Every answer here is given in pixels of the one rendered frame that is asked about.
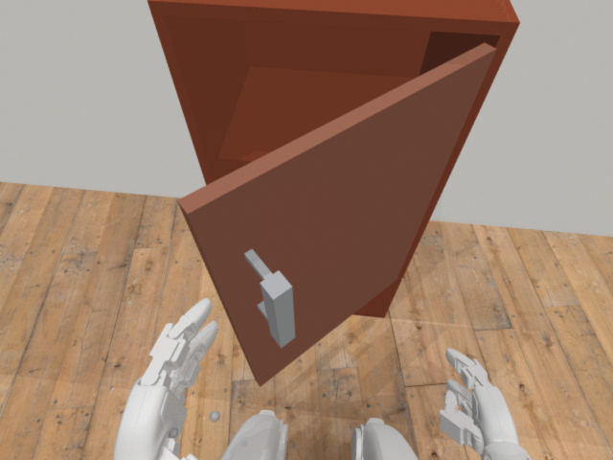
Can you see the cupboard door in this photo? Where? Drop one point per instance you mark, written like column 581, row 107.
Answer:
column 336, row 210

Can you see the right robot thigh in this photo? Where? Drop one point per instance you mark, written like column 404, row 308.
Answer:
column 380, row 442

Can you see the right robot hand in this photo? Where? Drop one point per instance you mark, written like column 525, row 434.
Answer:
column 485, row 417

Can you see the right robot shin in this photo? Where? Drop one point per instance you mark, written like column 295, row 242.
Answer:
column 375, row 420

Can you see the left robot hand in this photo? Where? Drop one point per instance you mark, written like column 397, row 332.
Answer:
column 155, row 402

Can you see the handle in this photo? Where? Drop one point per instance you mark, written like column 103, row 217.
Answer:
column 277, row 305

